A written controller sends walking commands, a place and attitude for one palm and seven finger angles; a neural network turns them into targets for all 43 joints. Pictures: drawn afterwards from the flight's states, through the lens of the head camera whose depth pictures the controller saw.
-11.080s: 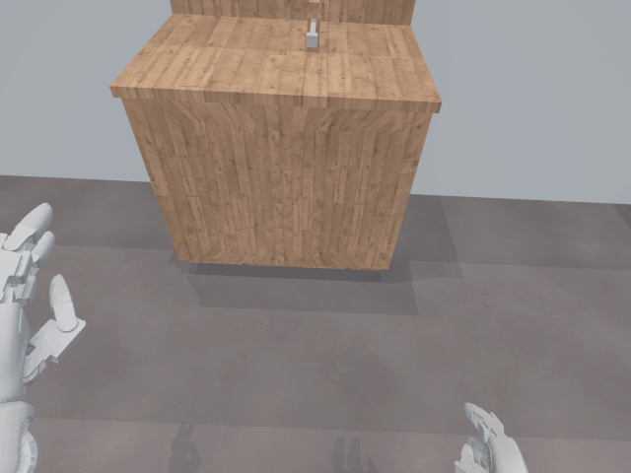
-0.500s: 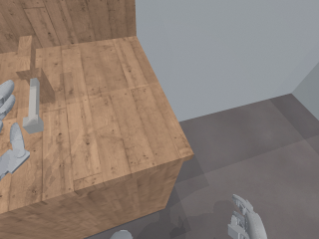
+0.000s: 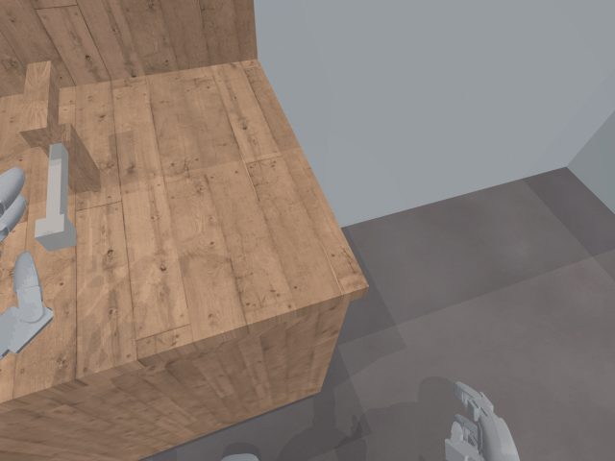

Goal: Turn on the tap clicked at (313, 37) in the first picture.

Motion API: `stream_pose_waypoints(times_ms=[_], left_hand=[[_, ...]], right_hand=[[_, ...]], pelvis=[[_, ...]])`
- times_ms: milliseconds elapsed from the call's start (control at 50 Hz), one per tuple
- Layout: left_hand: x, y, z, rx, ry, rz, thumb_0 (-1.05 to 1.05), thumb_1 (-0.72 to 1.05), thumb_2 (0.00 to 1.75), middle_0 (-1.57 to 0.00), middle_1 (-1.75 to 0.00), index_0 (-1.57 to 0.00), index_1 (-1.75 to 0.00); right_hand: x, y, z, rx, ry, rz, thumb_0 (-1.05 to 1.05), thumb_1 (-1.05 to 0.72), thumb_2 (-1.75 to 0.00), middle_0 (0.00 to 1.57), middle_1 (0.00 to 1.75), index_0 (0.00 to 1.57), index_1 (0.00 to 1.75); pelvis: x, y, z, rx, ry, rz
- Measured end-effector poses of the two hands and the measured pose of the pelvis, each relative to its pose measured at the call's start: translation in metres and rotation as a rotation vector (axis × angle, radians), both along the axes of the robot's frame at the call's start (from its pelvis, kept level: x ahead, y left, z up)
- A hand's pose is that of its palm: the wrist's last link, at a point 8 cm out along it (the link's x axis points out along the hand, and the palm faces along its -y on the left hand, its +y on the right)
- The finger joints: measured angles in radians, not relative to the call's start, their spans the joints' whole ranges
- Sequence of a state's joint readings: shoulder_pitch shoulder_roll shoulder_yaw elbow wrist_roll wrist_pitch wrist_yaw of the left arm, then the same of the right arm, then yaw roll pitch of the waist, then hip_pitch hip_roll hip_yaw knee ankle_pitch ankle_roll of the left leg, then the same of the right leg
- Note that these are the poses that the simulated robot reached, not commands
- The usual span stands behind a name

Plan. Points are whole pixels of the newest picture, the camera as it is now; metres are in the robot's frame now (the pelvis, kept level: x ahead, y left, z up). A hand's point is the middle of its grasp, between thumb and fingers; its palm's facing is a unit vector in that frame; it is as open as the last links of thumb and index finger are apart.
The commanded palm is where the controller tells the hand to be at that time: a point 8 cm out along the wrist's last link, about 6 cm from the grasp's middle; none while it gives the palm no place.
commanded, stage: shuffle to correct the standing spot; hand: left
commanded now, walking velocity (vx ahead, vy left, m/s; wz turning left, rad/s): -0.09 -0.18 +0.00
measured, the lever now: (56, 232) +0.32 +0.30 +0.12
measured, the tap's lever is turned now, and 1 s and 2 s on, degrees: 0 0 0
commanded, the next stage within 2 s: come to a stop and stand still in 0.32 s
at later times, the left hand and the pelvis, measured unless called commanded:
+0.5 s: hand (102, 341) +0.19 +0.19 +0.17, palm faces +0.35 -0.82 -0.44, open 7.4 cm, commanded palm +0.13 +0.22 +0.19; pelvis -0.03 -0.06 +0.00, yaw +0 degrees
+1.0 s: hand (72, 294) +0.22 +0.21 +0.19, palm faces +0.38 -0.84 -0.40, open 7.4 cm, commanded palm +0.14 +0.24 +0.19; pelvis -0.03 -0.03 +0.01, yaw -3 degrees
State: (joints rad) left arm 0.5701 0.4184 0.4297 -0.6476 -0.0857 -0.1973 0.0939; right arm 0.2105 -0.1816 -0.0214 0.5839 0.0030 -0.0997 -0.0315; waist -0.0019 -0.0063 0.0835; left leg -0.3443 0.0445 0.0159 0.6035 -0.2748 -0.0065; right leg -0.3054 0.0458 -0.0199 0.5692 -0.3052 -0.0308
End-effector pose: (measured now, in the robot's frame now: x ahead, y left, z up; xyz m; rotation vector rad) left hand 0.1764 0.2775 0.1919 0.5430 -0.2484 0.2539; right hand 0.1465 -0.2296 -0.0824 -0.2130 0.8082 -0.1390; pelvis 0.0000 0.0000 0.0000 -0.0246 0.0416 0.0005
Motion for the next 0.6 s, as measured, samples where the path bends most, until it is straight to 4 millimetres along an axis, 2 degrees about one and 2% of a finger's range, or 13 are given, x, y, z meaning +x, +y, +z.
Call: stream_pose_waypoints(times_ms=[100,220,300,460,600], left_hand=[[0.005,0.004,-0.01,-0.022,0.016,0.029,0.01,0.89,0.89,-0.21,-0.3,-0.21,-0.3],[-0.002,-0.032,0.003,0.003,-0.03,-0.036,0.02,0.89,0.89,-0.21,-0.3,-0.21,-0.3],[-0.013,-0.048,0.008,0.016,-0.036,-0.052,0.01,0.89,0.89,-0.21,-0.3,-0.21,-0.3],[-0.02,-0.048,-0.004,-0.032,-0.003,0.037,0.01,0.89,0.89,-0.21,-0.3,-0.21,-0.3],[-0.023,-0.069,-0.005,-0.081,-0.005,0.068,0.02,0.89,0.89,-0.21,-0.3,-0.21,-0.3]], right_hand=[[-0.008,-0.002,0.005,-0.014,0.011,0.001,0.01,-0.9,-0.9,0.2,0.3,0.2,0.3],[-0.01,-0.011,0.006,0.051,-0.053,0.027,0.01,-0.9,-0.9,0.2,0.3,0.2,0.3],[-0.018,-0.026,0.003,0.071,-0.052,0.003,0.01,-0.9,-0.9,0.2,0.3,0.21,0.3],[-0.04,-0.063,0.003,-0.003,0.004,-0.047,0.01,-0.9,-0.9,0.2,0.3,0.2,0.3],[-0.038,-0.079,0.005,0.014,-0.007,-0.035,0.01,-0.9,-0.9,0.2,0.3,0.2,0.3]], pelvis=[[-0.01,-0.006,0.004,0.026,-0.028,-0.015],[-0.023,-0.024,0.001,-0.011,-0.055,-0.017],[-0.027,-0.038,-0.001,-0.017,-0.05,-0.008],[-0.026,-0.054,0.002,0.015,-0.048,-0.01],[-0.027,-0.068,0.005,0.014,-0.051,-0.003]])
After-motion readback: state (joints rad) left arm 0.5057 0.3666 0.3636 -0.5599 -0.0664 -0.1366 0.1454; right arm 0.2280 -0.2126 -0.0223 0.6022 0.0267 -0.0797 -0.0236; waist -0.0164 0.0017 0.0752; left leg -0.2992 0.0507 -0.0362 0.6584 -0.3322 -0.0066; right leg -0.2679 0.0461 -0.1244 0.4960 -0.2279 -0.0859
